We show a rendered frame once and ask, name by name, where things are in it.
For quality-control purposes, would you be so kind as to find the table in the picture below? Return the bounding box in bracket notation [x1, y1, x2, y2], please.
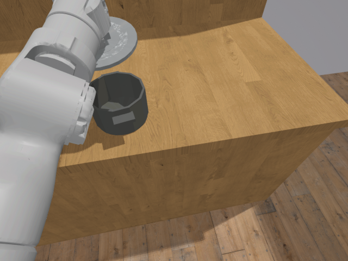
[0, 0, 348, 247]

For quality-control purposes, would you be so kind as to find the left robot upper arm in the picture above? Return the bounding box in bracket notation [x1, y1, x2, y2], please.
[0, 58, 96, 261]

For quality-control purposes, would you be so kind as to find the knob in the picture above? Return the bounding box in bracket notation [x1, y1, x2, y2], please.
[104, 32, 111, 40]

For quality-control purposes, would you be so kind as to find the left robot forearm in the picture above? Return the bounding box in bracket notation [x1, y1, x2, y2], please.
[0, 0, 110, 101]

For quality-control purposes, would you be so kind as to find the left robot hand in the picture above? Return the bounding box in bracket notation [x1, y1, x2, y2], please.
[99, 0, 111, 49]

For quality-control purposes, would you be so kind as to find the lid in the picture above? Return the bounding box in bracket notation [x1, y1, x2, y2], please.
[95, 16, 138, 71]

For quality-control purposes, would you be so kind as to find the pot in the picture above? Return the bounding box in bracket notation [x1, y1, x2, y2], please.
[89, 71, 148, 135]

